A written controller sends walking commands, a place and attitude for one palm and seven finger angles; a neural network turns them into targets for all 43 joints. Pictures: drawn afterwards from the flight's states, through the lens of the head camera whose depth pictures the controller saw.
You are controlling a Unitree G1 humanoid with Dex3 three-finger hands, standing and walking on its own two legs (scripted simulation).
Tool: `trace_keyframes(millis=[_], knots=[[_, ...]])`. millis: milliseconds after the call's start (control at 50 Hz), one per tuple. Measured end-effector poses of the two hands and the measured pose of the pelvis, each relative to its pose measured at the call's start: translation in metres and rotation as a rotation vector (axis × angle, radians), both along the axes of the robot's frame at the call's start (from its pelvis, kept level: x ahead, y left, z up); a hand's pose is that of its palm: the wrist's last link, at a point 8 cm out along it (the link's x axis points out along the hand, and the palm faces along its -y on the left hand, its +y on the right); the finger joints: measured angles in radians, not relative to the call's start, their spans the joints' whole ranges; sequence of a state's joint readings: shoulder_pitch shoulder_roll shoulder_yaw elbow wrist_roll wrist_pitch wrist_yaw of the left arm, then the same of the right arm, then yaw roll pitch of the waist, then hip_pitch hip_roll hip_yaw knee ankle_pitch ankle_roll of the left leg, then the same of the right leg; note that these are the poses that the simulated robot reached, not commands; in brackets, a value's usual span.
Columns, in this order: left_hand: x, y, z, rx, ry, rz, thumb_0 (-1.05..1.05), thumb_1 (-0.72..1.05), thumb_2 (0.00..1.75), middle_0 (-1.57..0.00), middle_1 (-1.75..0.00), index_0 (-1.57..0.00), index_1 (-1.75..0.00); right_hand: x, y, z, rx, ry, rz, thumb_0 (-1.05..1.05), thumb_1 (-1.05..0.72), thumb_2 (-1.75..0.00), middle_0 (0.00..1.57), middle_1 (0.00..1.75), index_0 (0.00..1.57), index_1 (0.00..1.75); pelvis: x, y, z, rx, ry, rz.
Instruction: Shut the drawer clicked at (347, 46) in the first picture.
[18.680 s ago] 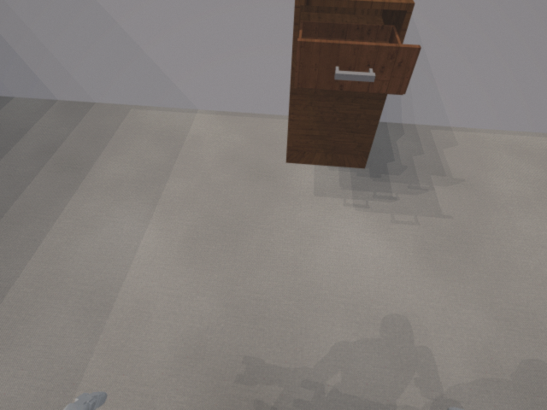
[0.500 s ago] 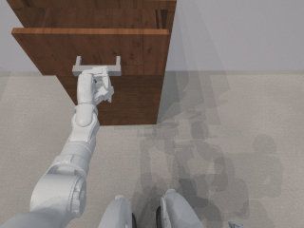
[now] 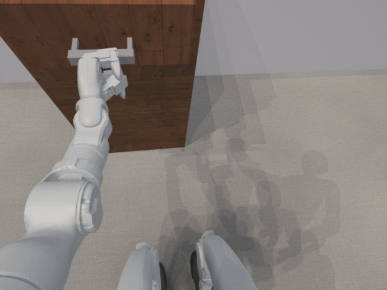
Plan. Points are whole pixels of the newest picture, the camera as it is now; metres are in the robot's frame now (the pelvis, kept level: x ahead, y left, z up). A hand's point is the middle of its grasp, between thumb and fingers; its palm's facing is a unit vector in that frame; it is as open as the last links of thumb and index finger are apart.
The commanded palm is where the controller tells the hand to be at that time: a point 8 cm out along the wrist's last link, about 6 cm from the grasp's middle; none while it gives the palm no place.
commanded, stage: push the drawer shut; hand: left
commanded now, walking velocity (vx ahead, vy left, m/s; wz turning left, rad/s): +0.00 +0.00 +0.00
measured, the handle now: (102, 49) +0.61 +0.11 +0.05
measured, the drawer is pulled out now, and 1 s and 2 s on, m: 0.04 0.00 0.00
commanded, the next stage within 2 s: pull the fist back off the drawer in 0.52 s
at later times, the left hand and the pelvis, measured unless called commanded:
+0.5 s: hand (122, 64) +0.57 +0.08 +0.05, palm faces +0.00 -1.00 -0.05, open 3.1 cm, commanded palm +0.59 +0.10 +0.05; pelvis +0.00 +0.00 -0.01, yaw +0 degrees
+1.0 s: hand (121, 64) +0.57 +0.08 +0.05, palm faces -0.01 -1.00 -0.04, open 3.2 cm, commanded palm +0.55 +0.11 +0.05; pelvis -0.02 +0.01 -0.02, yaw -1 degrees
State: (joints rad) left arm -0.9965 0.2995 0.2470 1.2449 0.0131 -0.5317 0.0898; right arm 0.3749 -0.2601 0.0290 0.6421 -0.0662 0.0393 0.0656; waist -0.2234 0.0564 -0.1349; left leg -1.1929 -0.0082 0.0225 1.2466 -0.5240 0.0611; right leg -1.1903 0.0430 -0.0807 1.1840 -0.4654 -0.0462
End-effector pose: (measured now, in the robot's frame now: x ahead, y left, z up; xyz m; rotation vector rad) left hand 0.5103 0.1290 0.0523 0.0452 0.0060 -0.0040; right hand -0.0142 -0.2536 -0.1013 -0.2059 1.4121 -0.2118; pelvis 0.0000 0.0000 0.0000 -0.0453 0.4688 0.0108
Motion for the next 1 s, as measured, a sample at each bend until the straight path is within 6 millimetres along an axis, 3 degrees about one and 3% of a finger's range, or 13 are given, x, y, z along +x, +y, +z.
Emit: trace_keyframes(millis=[320, 700, 1000], knots=[[0.037, -0.001, 0.001, 0.001, 0.011, 0.004, 0.06, 0.83, 0.95, -1.4, -1.6, -1.4, -1.6, -0.022, 0.004, 0.003, -0.01, 0.065, -0.026, 0.0, -0.91, -0.9, 0.21, 0.3, 0.2, 0.3, 0.001, 0.0, -0.006, -0.016, 0.046, -0.001], [0.039, 0.001, -0.001, 0.011, 0.019, 0.001, 0.01, 0.75, 1.07, -1.4, -1.6, -1.4, -1.6, -0.042, 0.005, 0.004, -0.044, 0.075, -0.015, 0.0, -0.91, -0.9, 0.21, 0.3, 0.2, 0.3, -0.014, 0.0, -0.015, -0.035, 0.067, 0.018], [0.038, 0.002, 0.0, -0.001, 0.018, -0.01, 0.04, 0.78, 0.98, -1.4, -1.6, -1.4, -1.6, -0.055, 0.017, 0.001, -0.007, 0.09, -0.035, 0.0, -0.91, -0.9, 0.21, 0.3, 0.2, 0.3, -0.016, 0.006, -0.016, -0.034, 0.061, 0.0]])
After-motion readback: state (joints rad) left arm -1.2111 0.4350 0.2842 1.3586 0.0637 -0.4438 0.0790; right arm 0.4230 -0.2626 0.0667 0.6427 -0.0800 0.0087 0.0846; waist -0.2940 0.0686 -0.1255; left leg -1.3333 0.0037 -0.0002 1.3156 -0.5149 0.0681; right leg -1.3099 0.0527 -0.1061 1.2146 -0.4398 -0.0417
